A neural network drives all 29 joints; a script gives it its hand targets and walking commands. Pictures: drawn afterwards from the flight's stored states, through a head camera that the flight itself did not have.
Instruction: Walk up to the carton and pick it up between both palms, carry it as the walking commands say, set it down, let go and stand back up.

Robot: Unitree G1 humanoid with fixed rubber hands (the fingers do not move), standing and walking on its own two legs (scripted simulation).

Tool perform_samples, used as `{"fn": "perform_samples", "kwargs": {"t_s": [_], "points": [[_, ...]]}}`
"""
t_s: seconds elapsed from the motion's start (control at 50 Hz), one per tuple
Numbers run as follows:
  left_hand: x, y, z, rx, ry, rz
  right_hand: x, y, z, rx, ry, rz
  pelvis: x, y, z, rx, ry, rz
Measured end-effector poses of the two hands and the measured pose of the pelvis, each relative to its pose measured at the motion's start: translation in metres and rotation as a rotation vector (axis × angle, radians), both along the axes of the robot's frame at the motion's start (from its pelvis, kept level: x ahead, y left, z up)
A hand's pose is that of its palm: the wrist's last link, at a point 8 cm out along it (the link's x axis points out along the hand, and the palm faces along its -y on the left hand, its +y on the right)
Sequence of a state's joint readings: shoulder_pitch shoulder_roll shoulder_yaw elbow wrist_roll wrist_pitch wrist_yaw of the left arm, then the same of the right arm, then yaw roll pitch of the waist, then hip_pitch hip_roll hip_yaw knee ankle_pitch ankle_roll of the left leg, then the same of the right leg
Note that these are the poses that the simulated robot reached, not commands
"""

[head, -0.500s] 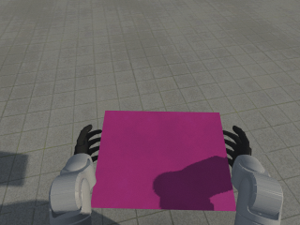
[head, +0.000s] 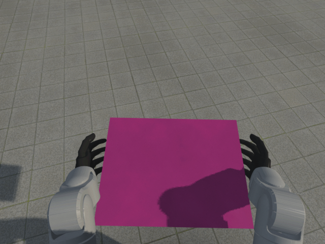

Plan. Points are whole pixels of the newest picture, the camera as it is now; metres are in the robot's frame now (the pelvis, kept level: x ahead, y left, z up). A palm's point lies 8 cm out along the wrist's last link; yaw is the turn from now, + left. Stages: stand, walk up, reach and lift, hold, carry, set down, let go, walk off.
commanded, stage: carry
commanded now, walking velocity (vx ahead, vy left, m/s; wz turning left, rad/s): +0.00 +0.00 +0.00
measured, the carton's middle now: (171, 175) +0.27 -0.01 +0.00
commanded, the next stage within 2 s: none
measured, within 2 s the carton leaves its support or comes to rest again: neither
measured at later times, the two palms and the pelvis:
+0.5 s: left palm (101, 113) +0.41 +0.18 +0.05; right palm (236, 117) +0.41 -0.18 +0.06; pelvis +0.17 +0.01 -0.03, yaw +0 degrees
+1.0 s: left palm (100, 79) +0.52 +0.20 +0.07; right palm (223, 85) +0.51 -0.16 +0.07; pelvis +0.27 +0.04 -0.01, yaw -2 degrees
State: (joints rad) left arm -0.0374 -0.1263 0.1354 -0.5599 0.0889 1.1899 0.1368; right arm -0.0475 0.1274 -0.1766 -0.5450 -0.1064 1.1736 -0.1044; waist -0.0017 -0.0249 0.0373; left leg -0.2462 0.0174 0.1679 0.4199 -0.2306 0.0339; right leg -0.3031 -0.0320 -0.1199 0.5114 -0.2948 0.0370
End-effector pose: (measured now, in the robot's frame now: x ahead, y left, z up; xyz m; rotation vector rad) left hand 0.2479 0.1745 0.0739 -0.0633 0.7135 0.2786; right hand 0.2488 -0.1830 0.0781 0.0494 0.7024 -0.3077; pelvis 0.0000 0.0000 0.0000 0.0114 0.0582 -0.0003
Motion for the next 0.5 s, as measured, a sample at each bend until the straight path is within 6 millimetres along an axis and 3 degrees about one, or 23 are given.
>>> {"fn": "perform_samples", "kwargs": {"t_s": [0.14,0.3,0.5], "points": [[0.052,-0.003,0.006,0.022,-0.023,0.006,0.055,-0.003,0.0,0.024,-0.022,0.004,0.057,-0.003,-0.003,-0.005,0.006,0.015],[0.098,0.009,-0.005,-0.023,-0.022,0.016,0.104,0.009,0.004,-0.015,-0.023,0.01,0.109,0.006,-0.007,0.012,0.008,0.01],[0.163,0.005,-0.02,0.011,-0.027,-0.02,0.158,0.005,-0.023,0.018,-0.026,-0.025,0.169,0.009,-0.027,-0.045,-0.041,0.009]]}}
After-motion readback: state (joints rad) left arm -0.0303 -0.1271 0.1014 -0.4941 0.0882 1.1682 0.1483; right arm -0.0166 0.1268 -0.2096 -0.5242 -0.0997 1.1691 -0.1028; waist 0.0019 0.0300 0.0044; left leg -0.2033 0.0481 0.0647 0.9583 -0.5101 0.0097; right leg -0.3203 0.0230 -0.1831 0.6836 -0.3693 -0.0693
